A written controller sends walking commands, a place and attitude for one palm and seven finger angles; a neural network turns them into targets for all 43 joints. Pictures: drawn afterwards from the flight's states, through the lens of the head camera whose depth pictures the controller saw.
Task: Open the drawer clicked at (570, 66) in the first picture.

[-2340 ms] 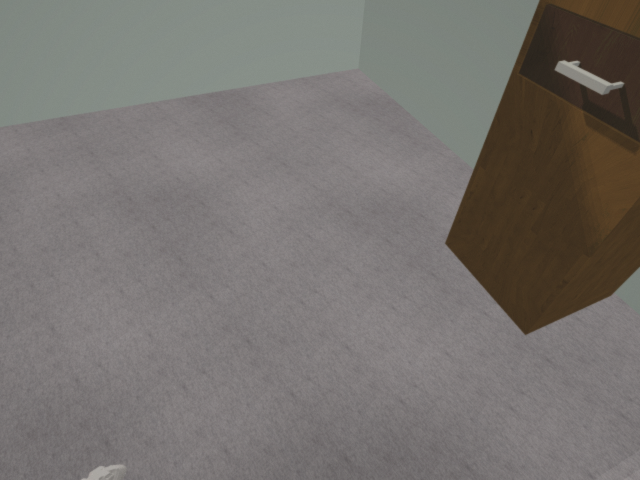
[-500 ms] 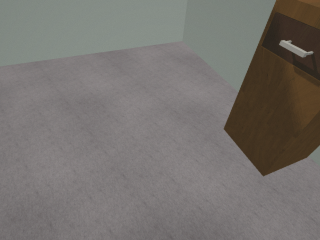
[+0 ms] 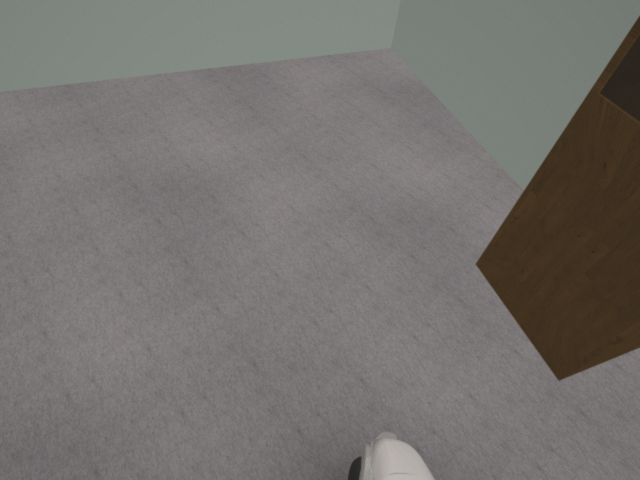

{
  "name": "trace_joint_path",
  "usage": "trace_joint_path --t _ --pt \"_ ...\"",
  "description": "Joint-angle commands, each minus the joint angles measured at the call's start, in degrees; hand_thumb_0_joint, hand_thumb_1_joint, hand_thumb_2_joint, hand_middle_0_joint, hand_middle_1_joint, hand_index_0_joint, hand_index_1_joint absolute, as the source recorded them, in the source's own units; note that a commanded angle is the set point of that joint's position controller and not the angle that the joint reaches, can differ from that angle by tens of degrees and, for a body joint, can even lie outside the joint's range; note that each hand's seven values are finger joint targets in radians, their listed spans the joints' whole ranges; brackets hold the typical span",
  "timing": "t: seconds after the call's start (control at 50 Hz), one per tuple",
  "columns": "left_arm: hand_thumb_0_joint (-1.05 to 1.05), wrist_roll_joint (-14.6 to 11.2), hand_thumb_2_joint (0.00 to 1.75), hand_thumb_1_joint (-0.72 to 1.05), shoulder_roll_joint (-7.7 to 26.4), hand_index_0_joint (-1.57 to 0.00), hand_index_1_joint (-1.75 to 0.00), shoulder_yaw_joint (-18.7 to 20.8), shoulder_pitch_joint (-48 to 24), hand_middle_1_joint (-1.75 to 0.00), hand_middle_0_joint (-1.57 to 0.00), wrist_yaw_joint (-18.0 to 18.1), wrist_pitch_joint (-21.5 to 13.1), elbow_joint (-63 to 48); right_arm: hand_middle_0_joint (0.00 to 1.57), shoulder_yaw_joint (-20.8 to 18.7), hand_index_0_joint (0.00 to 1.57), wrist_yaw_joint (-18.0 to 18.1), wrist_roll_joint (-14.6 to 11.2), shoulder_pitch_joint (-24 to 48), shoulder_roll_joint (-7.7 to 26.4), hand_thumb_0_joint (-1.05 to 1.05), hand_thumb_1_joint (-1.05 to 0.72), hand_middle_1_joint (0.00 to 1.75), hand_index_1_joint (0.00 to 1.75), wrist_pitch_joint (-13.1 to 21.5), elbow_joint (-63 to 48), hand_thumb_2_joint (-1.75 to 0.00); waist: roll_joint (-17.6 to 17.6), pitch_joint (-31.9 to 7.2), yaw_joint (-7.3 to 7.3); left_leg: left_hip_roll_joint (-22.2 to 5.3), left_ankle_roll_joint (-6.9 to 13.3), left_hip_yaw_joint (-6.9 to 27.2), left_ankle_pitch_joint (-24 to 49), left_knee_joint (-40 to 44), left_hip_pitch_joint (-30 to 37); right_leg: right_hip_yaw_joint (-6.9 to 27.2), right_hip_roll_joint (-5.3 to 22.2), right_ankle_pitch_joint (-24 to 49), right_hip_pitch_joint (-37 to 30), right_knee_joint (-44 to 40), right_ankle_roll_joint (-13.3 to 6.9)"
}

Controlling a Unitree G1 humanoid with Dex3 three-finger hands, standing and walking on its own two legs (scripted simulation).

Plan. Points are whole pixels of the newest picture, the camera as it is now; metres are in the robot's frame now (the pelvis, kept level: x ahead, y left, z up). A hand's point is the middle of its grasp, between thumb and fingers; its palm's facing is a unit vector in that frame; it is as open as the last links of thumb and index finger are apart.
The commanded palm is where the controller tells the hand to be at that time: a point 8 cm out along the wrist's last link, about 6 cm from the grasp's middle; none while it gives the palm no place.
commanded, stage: walk to a spot facing it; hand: left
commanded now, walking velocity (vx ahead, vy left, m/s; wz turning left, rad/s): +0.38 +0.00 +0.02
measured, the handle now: out of the picture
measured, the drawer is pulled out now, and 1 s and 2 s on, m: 0.00 0.00 0.00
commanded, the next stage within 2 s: turn to face it in 0.32 s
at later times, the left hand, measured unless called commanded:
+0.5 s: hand (215, 455) +0.18 +0.15 -0.17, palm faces +0.18 -0.96 -0.20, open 7.3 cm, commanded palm none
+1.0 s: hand (218, 307) +0.41 +0.18 -0.16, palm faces -0.05 -0.96 -0.29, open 7.4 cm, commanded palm none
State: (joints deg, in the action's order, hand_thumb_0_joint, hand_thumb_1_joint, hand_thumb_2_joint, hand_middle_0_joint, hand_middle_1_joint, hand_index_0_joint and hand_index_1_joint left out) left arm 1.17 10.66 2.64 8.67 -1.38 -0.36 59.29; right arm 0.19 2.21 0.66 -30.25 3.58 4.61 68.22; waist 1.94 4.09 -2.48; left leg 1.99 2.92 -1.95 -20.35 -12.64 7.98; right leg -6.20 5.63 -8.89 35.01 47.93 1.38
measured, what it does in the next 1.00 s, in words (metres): walks ahead: right foot, then left foot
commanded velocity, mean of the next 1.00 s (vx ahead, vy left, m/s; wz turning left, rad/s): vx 0.11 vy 0.00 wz -0.25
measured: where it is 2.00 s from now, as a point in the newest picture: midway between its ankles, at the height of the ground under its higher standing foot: (300, 451)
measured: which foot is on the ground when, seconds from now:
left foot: down 0.00-0.14, up 0.16-0.58, down 0.60-1.00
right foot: up 0.00-0.10, down 0.12-0.62, up 0.64-1.00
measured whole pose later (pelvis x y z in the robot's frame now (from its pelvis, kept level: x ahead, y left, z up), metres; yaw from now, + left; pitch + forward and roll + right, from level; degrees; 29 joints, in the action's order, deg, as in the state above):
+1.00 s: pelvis +0.32 -0.02 -0.01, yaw -10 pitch -2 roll +2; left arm 1.6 11.7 6.4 13.6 -0.5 2.4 53.1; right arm -4.4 1.0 1.5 -7.3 11.2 -1.1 56.0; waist -1.6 3.5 1.6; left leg -11.9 -2.2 -20.9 -16.5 -35.7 -14.1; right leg -6.6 5.2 -18.9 21.2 43.2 2.6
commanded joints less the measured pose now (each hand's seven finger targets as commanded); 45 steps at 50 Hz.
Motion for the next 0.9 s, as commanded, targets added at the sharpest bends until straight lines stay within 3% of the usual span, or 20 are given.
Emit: trace_joint_path --t 0.0,0.06,0.08,0.1,0.12,0.14,0.18,0.22,0.28,0.38,0.46,0.52,0.54,0.56,0.58,0.6,0.62,0.68,0.78,0.88 --pt "0.0 -0.3 0.9 0.9 1.7 -0.2 -0.3 0.2 -5.2 -0.3 -0.2 0.2 -2.1 -5.2 0.2 -2.5 0.2 0.8 0.1 -4.5 11.2 0.0 -0.9 0.3 0.3 0.6 -0.3 -0.9 -10.4 4.5 0.84 -14.2 4.4 3.8 54.1 -3.3 -5.1 -3.1 -4.4 -0.6 -6.8 -9.6 -3.0" --pt "0.0 0.4 0.9 0.9 4.6 -0.2 -0.3 1.5 10.2 -0.3 -0.2 0.9 -2.9 -1.0 0.2 -3.4 0.2 0.7 0.0 -2.0 12.9 0.0 -0.9 0.3 0.3 0.4 -1.2 -0.9 -7.8 -3.6 7.79 -13.2 2.2 2.5 59.3 -22.8 -7.8 -2.7 -6.7 0.3 -25.9 -15.7 -5.5" --pt "0.0 0.9 0.9 0.9 8.0 -0.2 -0.3 2.5 18.7 -0.3 -0.2 1.4 -3.7 1.3 0.2 -3.3 0.2 0.1 -0.4 -1.2 12.1 0.0 -0.9 0.3 0.3 0.4 -2.2 -0.9 -3.5 -8.5 11.27 -10.9 0.8 1.5 44.6 -37.7 -19.5 5.2 0.4 2.3 -41.3 -17.0 -8.3" --pt "0.0 1.0 0.9 0.9 13.5 -0.2 -0.3 4.0 24.5 -0.3 -0.2 2.1 -3.9 2.6 0.2 -2.9 0.2 -0.5 -1.1 -4.5 8.5 0.0 -0.9 0.3 0.3 0.8 -3.7 -0.9 10.1 -16.9 11.17 -0.3 -1.2 -0.7 1.1 -59.2 -35.5 32.3 18.0 5.3 -54.0 -22.6 -15.4" --pt "0.0 -0.3 0.9 0.9 14.8 -0.2 -0.3 4.2 23.2 -0.3 -0.2 2.1 -3.7 2.9 0.2 -3.1 0.2 -0.4 -1.1 -1.5 8.8 0.0 -0.9 0.3 0.3 0.6 -4.6 -0.9 7.1 -15.6 10.01 -1.1 0.2 4.4 -10.0 -70.4 -39.0 40.1 22.8 -0.9 -48.7 -30.1 -18.0" --pt "0.0 -0.5 0.9 0.9 11.6 -0.2 -0.3 3.8 16.8 -0.3 -0.2 2.3 -3.5 1.4 0.2 -3.6 0.2 -0.8 -1.0 1.7 9.1 0.0 -0.9 0.3 0.3 0.2 -5.1 -0.9 3.7 -8.9 8.16 -5.0 0.9 5.5 -4.6 -71.9 -39.7 35.9 21.0 -12.9 -40.4 -34.0 -16.6" --pt "0.0 -0.1 0.9 0.9 5.9 -0.2 -0.3 1.7 9.5 -0.3 -0.2 2.5 -4.0 0.0 0.2 -3.3 0.2 -1.4 0.2 6.4 6.8 0.0 -0.9 0.3 0.3 -0.7 -6.3 -0.9 -2.1 0.8 4.23 -8.9 0.1 5.2 1.5 -67.3 -39.8 24.1 17.0 -8.3 -23.2 -35.2 -12.8" --pt "0.0 0.2 0.9 0.9 2.5 -0.2 -0.3 0.5 7.8 -0.3 -0.2 2.6 -4.7 0.1 0.2 -2.9 0.2 -1.6 0.7 5.1 4.7 0.0 -0.9 0.3 0.3 -2.5 -5.8 -0.9 -1.3 2.8 1.41 -9.7 -0.9 4.3 3.1 -63.1 -36.3 14.0 13.7 -1.1 -15.3 -36.3 -10.2" --pt "0.0 0.4 0.9 0.9 2.0 -0.2 -0.3 0.3 8.5 -0.3 -0.2 2.5 -5.0 0.7 0.2 -3.2 0.2 -2.1 0.8 4.7 4.3 0.0 -0.9 0.3 0.3 -4.2 -6.3 -0.9 2.3 2.5 -0.7 -10.1 -2.7 2.2 7.3 -56.5 -36.9 4.8 10.5 2.3 -12.9 -37.6 -8.4" --pt "0.0 0.1 0.9 0.9 3.6 -0.2 -0.3 0.3 11.0 -0.3 -0.2 2.4 -5.3 0.8 0.2 -3.2 0.2 -3.6 0.6 14.6 6.0 0.0 -0.9 0.3 0.3 -4.2 -10.9 -0.9 3.8 2.9 0.84 -10.2 -4.3 -1.6 13.3 -43.0 -41.1 -1.6 9.1 12.9 -20.4 -36.8 -7.5" --pt "0.0 0.2 0.9 0.9 3.9 -0.2 -0.3 -0.4 17.5 -0.3 -0.2 3.0 -4.8 3.4 0.2 -2.2 0.2 -3.5 0.7 21.7 4.7 0.0 -0.9 0.3 0.3 -2.7 -12.0 -0.9 2.3 1.6 4.29 -7.6 -3.5 -5.2 12.0 -28.6 -37.0 0.4 8.8 32.6 -29.1 -30.6 -8.2" --pt "0.0 -0.2 0.9 0.9 4.5 -0.2 -0.3 -0.5 18.8 -0.3 -0.2 3.2 -4.0 4.4 0.2 -2.1 0.2 -2.3 0.8 18.9 6.3 0.0 -0.9 0.3 0.3 -1.9 -10.6 -0.9 4.6 -2.9 2.96 -4.3 -2.9 -7.6 13.6 -19.9 -27.1 1.7 7.1 45.2 -33.1 -21.9 -7.4" --pt "0.0 -0.3 0.9 0.9 4.3 -0.2 -0.3 -0.6 18.6 -0.3 -0.2 3.4 -3.7 4.4 0.2 -2.6 0.2 -1.9 0.9 14.0 8.3 0.0 -0.9 0.3 0.3 -1.6 -9.0 -0.9 3.3 -6.3 0.96 -5.1 -2.7 -7.1 21.7 -14.3 -18.8 2.1 6.0 43.1 -31.9 -14.9 -6.0" --pt "0.0 -0.9 0.9 0.9 3.6 -0.2 -0.3 -0.6 18.5 -0.3 -0.2 3.4 -3.3 3.6 0.2 -3.5 0.2 -1.2 1.1 8.9 12.5 0.0 -0.9 0.3 0.3 -1.3 -7.8 -0.9 -0.6 -11.3 -1.04 -12.4 -0.5 -2.8 43.4 -16.3 -4.3 0.3 2.7 29.9 -22.6 -6.8 -3.2" --pt "0.0 -1.7 0.9 0.9 1.0 -0.2 -0.3 -0.9 20.6 -0.3 -0.2 3.5 -3.1 3.1 0.2 -4.5 0.2 -0.6 0.9 3.9 17.8 0.0 -0.9 0.3 0.3 -1.3 -7.0 -0.9 -12.7 -18.5 -2.24 -26.8 6.5 10.2 70.6 -19.4 9.0 -1.6 -2.9 -7.7 -10.5 7.0 -0.8" --pt "0.0 -1.2 0.9 0.9 1.9 -0.2 -0.3 -0.5 19.8 -0.3 -0.2 3.7 -2.5 2.3 0.2 -4.3 0.2 -0.3 0.0 3.5 19.2 0.0 -0.9 0.3 0.3 -1.9 -6.8 -0.9 -13.6 -19.6 -2.17 -32.5 11.3 11.1 74.6 -15.3 5.1 2.9 -3.9 -31.6 -10.3 17.9 -0.6" --pt "0.0 -0.9 0.9 0.9 2.6 -0.2 -0.3 0.2 17.9 -0.3 -0.2 3.7 -1.6 2.0 0.2 -4.1 0.2 0.0 0.0 7.7 17.8 0.0 -0.9 0.3 0.3 -2.0 -7.7 -0.9 -9.8 -14.6 -1.11 -32.0 11.0 7.8 62.7 -12.7 0.1 5.1 -2.1 -29.1 -7.7 21.7 -0.5" --pt "0.0 0.0 0.9 0.9 1.1 -0.2 -0.3 1.6 13.9 -0.3 -0.2 2.4 0.6 0.5 0.2 -3.4 0.2 0.0 0.4 18.4 12.9 0.0 -0.9 0.3 0.3 -2.5 -11.2 -0.9 -9.5 -3.0 2.08 -26.4 5.6 -0.3 34.4 -6.4 -18.5 4.2 0.8 -20.9 -7.5 21.2 0.7" --pt "0.0 0.1 0.9 0.9 -1.0 -0.2 -0.3 3.1 14.8 -0.3 -0.2 1.4 3.4 -2.2 0.2 -4.8 0.2 -0.2 0.7 22.1 12.7 0.0 -0.9 0.3 0.3 -3.3 -13.8 -0.9 -13.8 -2.2 4.09 -23.9 3.7 -7.2 11.7 -2.2 -25.5 1.1 0.7 -13.7 -9.4 13.1 1.4" --pt "0.0 0.3 0.9 0.9 0.5 -0.2 -0.3 3.6 10.1 -0.3 -0.2 0.8 3.3 -6.3 0.2 -6.4 0.2 -0.7 1.0 23.0 15.2 0.0 -0.9 0.3 0.3 -4.3 -15.2 -0.9 -13.4 -1.6 3.26 -25.7 3.4 -8.8 6.7 -4.6 -22.4 -0.1 0.4 -12.0 -10.4 1.6 1.5"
